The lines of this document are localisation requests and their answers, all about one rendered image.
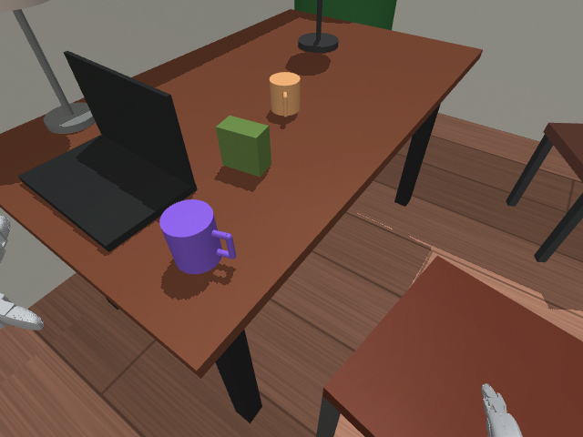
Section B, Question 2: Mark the chair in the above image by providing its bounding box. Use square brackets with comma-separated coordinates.
[506, 123, 583, 262]
[316, 256, 583, 437]

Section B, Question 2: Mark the right robot hand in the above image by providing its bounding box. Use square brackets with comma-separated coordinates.
[482, 383, 523, 437]

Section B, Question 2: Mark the left robot hand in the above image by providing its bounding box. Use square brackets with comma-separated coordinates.
[0, 215, 44, 330]

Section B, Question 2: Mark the desk lamp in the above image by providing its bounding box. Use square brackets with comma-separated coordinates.
[0, 0, 96, 134]
[298, 0, 339, 53]

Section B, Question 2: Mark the table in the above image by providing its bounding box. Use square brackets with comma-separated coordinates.
[0, 9, 483, 423]

